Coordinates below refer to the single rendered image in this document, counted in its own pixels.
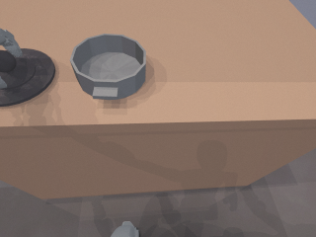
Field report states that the pot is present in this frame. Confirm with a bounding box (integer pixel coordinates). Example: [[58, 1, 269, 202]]
[[70, 34, 146, 100]]

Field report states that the robot left hand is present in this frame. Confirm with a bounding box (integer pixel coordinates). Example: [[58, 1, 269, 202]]
[[0, 29, 23, 89]]

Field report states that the robot left thigh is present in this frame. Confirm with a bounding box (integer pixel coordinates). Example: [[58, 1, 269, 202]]
[[111, 225, 139, 237]]

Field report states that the lid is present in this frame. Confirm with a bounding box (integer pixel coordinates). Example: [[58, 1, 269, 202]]
[[0, 48, 55, 107]]

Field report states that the robot left shin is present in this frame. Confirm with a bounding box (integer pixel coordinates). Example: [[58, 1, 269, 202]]
[[122, 221, 135, 228]]

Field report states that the table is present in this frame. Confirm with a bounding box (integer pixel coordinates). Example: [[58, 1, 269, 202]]
[[0, 0, 316, 199]]

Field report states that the knob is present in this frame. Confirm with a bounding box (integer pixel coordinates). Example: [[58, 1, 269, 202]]
[[0, 49, 17, 73]]

